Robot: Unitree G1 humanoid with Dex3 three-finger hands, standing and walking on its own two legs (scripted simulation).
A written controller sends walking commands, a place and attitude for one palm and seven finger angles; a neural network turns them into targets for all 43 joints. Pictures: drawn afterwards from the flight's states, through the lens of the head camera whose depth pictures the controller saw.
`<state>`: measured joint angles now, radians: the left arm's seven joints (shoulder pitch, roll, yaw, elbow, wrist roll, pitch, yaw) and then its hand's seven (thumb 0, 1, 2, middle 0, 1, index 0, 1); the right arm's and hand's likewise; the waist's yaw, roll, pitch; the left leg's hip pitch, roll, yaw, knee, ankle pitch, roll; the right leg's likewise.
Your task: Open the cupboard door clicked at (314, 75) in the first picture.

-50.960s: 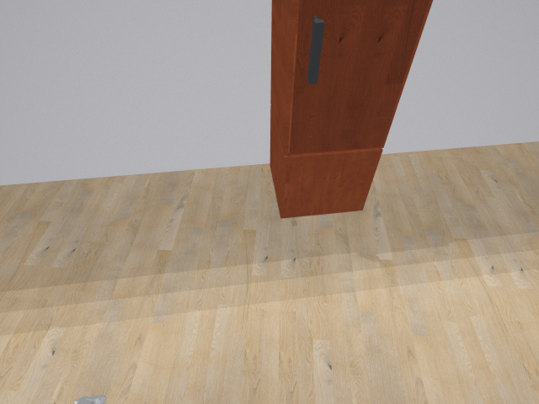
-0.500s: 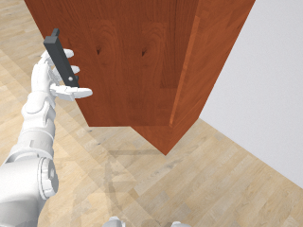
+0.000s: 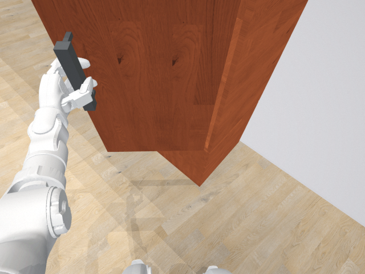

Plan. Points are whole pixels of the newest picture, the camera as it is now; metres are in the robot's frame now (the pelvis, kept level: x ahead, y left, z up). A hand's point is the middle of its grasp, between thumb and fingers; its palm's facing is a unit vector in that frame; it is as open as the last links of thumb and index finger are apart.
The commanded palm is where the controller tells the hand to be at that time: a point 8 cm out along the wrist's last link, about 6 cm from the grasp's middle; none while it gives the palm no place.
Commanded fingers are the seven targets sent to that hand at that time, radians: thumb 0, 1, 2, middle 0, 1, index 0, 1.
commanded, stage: pull the door open along its arc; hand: left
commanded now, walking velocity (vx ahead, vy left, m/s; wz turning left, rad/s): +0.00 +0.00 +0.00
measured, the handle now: (80, 74) +0.54 +0.20 +0.11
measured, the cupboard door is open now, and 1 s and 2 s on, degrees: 44 81 86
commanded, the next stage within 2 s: open thumb and fingers to let go in 1.14 s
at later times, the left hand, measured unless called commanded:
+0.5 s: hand (87, 119) +0.41 +0.17 +0.11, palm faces -0.03 -1.00 +0.01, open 6.5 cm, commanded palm +0.35 +0.23 +0.11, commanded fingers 0.00 0.90 0.90 -0.40 -1.35 -0.40 -1.35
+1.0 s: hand (129, 169) +0.30 +0.08 +0.11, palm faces +0.39 -0.92 +0.02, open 6.6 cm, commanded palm +0.23 +0.12 +0.11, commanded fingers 0.00 0.90 0.90 -0.40 -1.35 -0.40 -1.35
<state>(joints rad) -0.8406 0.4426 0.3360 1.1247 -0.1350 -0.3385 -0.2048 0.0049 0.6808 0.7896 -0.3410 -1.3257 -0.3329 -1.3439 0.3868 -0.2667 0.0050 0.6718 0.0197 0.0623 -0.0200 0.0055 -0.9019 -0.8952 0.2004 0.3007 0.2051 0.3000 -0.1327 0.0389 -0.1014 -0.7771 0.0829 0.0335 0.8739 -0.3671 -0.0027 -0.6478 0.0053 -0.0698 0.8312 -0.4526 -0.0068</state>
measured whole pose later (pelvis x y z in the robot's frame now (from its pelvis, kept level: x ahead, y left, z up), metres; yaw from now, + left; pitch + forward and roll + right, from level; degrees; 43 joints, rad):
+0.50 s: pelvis +0.02 +0.00 +0.01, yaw -2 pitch +11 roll -1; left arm -0.37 0.30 0.28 0.61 -0.24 -0.27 -0.23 0.00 0.66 0.71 -0.31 -1.33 -0.29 -1.31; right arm 0.36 -0.26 -0.01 0.58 0.05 0.07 -0.01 0.01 -0.90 -0.90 0.20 0.30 0.20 0.30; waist -0.08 0.05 -0.12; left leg -0.61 0.08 0.08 0.78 -0.37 0.00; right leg -0.51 0.01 -0.03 0.75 -0.44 0.00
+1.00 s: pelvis +0.02 -0.03 +0.02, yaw +2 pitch +3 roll +0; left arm 0.15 -0.08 -0.13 -0.04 0.01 -0.04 0.45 0.02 0.63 0.74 -0.29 -1.30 -0.31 -1.32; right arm 0.18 -0.18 0.02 0.53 -0.04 0.11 0.00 0.01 -0.90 -0.90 0.20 0.30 0.20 0.30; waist 0.00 0.04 -0.09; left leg -0.40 0.06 0.03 0.69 -0.33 -0.04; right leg -0.29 0.00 -0.08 0.69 -0.45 -0.03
